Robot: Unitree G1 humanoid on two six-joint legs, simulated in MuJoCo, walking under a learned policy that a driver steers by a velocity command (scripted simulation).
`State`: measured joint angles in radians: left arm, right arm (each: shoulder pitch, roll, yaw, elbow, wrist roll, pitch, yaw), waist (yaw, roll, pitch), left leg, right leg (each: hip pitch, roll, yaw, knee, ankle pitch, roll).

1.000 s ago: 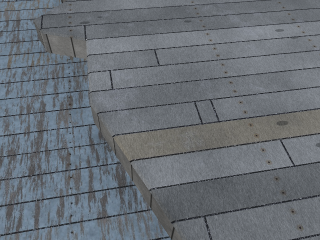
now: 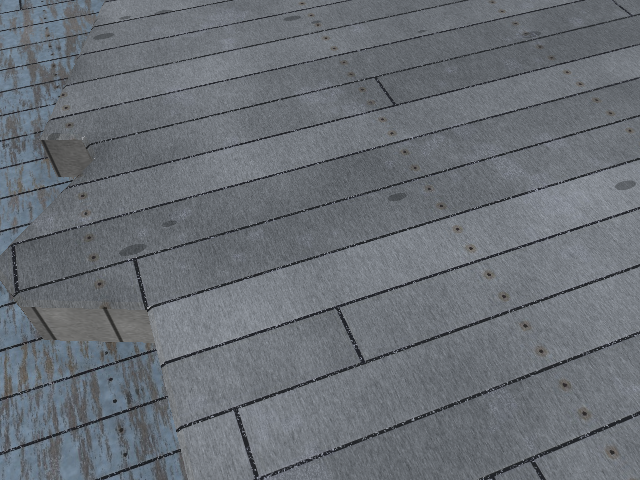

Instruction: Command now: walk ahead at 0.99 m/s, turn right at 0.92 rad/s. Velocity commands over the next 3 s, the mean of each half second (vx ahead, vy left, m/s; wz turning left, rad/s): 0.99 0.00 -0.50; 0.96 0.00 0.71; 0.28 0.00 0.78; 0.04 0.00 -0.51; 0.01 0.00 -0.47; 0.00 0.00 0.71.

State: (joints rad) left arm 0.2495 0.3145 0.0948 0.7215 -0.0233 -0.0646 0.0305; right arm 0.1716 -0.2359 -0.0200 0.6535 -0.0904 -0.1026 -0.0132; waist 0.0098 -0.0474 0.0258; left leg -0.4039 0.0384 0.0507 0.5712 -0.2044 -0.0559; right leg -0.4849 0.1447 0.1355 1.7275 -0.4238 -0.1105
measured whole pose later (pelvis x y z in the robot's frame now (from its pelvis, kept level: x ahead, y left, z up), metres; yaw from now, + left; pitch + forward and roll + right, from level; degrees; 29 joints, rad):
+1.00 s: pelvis +0.89 -0.14 +0.16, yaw +8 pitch +3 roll +0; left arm -0.05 0.21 -0.06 0.51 0.05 -0.08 -0.01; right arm 0.52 -0.27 -0.07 0.85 0.01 -0.05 0.01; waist -0.13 -0.01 0.02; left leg -0.02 -0.19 -0.21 0.36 -0.34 0.15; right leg -0.74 -0.08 0.12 0.73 -0.02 0.03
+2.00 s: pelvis +1.12 -0.17 +0.16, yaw +12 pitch +0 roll +2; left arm 0.31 0.29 0.08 0.68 0.01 0.07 -0.01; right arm 0.16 -0.29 -0.06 0.68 -0.03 0.06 -0.03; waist 0.02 0.04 0.04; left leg -0.53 0.02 0.01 1.03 -0.42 -0.04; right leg -0.28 0.06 0.02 0.59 -0.30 -0.08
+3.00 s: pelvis +1.13 -0.18 +0.17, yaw +25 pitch +1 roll +0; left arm 0.19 0.28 0.02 0.67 0.03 0.01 0.05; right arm 0.22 -0.36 -0.11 0.72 -0.02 0.08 0.05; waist -0.01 0.06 0.05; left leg -0.52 -0.07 -0.08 1.10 -0.38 -0.05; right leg -0.18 0.03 -0.04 0.40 -0.23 -0.05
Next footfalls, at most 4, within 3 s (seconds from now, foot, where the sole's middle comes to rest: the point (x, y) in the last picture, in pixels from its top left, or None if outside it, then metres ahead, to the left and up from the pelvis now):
0.28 right None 0.34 -0.12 -0.61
0.70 left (383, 295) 0.80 -0.10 -0.61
1.10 right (432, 157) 1.23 -0.25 -0.61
1.52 left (337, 177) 1.15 0.00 -0.61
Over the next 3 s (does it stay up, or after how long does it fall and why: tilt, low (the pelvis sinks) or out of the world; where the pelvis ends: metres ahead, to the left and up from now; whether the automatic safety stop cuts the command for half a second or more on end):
stays up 1.13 -0.18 0.17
